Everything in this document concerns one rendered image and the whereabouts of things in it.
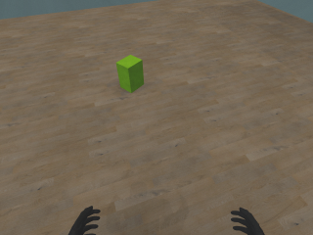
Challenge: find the robot right hand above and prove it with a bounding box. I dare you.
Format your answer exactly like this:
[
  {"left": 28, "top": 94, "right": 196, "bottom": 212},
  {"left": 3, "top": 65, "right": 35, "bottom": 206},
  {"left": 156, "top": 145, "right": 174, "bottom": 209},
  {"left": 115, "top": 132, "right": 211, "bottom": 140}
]
[{"left": 231, "top": 208, "right": 265, "bottom": 235}]

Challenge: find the robot left hand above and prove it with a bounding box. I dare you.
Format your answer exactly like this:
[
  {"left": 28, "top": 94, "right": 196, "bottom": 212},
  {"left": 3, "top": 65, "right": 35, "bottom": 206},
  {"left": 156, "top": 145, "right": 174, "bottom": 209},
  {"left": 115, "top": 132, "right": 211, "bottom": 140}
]
[{"left": 68, "top": 206, "right": 100, "bottom": 235}]

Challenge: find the carton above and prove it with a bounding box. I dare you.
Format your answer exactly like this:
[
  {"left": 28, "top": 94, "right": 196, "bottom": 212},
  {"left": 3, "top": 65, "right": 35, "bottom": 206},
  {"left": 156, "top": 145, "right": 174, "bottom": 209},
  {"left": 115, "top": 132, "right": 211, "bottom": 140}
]
[{"left": 116, "top": 55, "right": 144, "bottom": 93}]

